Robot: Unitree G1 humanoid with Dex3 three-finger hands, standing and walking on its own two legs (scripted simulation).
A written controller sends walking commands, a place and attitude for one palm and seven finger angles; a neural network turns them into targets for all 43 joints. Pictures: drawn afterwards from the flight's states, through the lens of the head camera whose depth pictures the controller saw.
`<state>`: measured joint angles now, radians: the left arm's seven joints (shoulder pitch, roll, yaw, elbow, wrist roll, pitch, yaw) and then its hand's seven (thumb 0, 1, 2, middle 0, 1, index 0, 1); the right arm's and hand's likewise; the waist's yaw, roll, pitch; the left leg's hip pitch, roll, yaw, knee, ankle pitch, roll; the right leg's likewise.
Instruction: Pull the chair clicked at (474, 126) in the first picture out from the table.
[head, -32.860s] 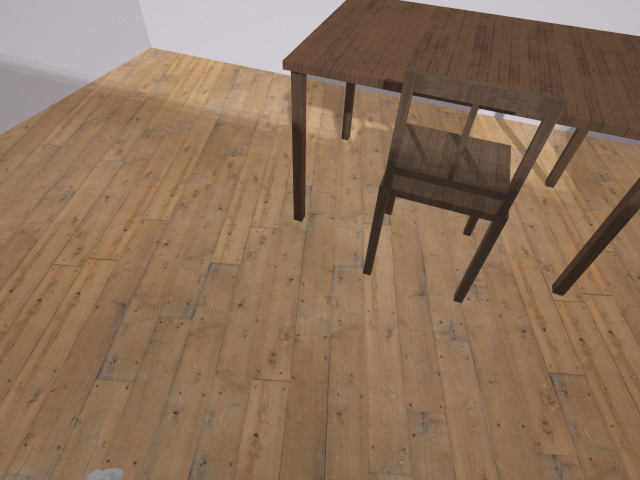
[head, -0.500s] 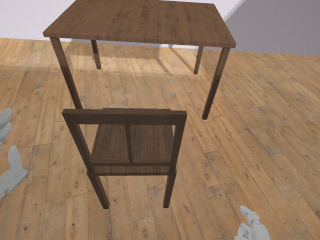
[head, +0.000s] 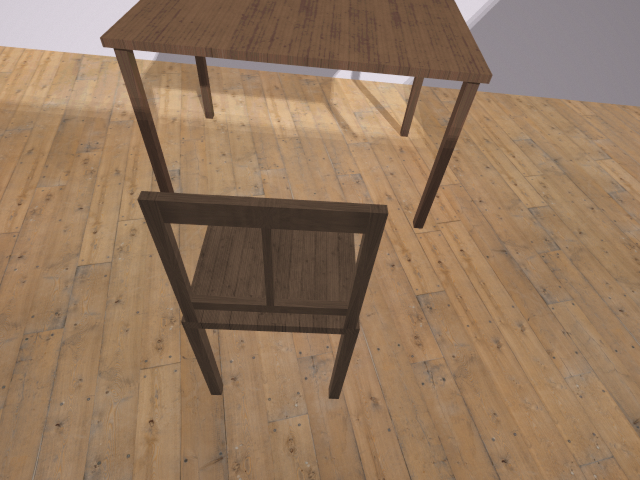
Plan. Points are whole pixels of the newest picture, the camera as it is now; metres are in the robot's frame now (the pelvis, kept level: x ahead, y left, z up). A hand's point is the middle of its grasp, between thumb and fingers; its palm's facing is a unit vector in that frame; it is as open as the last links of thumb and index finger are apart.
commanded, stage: let the arm hang, fingers relaxed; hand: left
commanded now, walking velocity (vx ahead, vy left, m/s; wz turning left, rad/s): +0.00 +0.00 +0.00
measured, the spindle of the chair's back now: (268, 267) +0.48 +0.12 -0.11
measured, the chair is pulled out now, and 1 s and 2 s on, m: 0.60 0.60 0.60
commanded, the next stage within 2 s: look to check the result in 0.78 s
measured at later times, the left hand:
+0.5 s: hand out of the picture -0.02 +0.14 -0.17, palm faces +0.03 -0.98 -0.18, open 7.4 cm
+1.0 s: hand out of the picture -0.01 +0.14 -0.17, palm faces +0.03 -0.98 -0.17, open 7.4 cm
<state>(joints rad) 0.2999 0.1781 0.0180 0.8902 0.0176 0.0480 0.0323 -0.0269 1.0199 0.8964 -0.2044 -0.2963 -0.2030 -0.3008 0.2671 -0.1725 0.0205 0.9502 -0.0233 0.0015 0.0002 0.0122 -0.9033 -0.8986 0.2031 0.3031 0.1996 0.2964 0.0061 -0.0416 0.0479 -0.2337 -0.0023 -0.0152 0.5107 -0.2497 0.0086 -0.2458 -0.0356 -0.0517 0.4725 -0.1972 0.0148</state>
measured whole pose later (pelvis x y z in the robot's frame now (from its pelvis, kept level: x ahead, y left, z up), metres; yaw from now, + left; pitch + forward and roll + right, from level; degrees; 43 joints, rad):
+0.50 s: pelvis +0.00 -0.01 +0.00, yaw +0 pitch -2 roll +0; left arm 0.34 0.12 -0.02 1.09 0.01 0.01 0.03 0.00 0.91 0.90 -0.20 -0.30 -0.20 -0.30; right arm 0.38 -0.10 0.01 1.09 -0.02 -0.01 -0.02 0.01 -0.90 -0.90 0.20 0.30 0.20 0.30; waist 0.00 0.02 0.04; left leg -0.22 0.01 -0.02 0.48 -0.23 -0.01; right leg -0.25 -0.03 -0.05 0.47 -0.20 0.00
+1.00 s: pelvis +0.00 -0.02 +0.00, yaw +0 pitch -2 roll +0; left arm 0.31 0.13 -0.01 1.07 0.01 0.01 0.03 0.00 0.91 0.90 -0.20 -0.30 -0.20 -0.30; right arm 0.36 -0.12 0.00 1.09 -0.02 -0.01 -0.03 0.01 -0.91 -0.90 0.20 0.30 0.20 0.30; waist 0.00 0.01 0.06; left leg -0.21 0.02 -0.03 0.46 -0.22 -0.02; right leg -0.23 -0.01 -0.06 0.45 -0.19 -0.02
